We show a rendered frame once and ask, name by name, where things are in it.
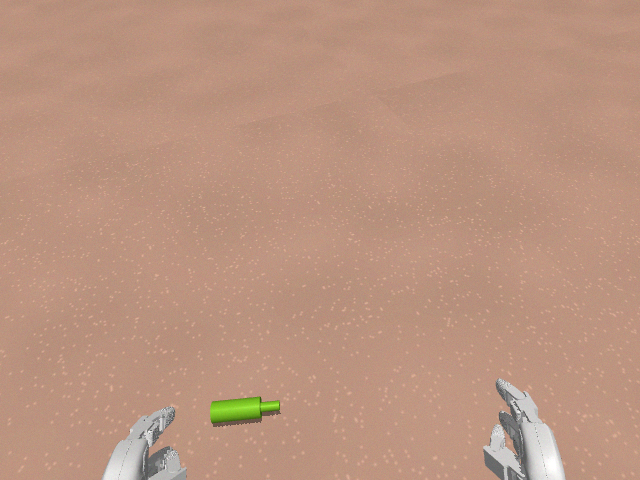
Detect bottle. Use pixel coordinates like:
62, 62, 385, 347
210, 397, 280, 423

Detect right robot hand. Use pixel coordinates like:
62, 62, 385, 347
483, 378, 566, 480

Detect left robot hand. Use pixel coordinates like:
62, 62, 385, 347
101, 406, 187, 480

